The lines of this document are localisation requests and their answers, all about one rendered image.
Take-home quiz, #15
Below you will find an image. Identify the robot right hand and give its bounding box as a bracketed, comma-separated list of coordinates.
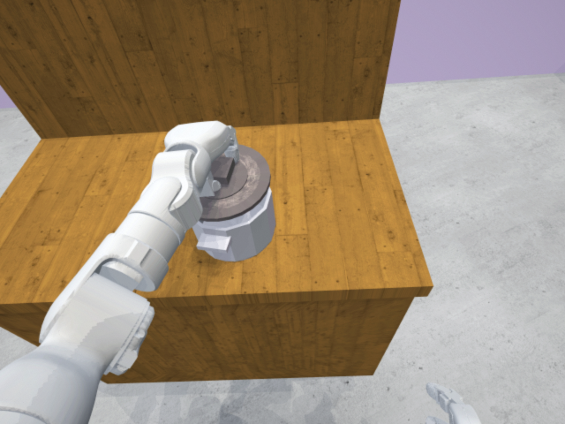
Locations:
[426, 382, 482, 424]

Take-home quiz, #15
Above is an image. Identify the table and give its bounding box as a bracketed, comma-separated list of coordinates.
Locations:
[0, 0, 433, 384]

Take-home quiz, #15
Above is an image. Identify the knob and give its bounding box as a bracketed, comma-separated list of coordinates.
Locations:
[211, 156, 235, 185]

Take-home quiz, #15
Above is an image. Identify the lid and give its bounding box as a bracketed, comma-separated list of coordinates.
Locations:
[200, 144, 271, 222]

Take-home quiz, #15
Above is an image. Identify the pot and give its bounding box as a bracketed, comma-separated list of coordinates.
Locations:
[192, 187, 275, 261]

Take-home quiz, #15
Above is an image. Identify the robot left upper arm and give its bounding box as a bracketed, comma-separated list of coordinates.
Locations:
[0, 272, 154, 424]

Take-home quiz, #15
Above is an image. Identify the robot left hand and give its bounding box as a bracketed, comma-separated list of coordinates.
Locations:
[164, 121, 239, 197]

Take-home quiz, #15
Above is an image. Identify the robot left forearm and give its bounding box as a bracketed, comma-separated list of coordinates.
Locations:
[39, 140, 211, 343]

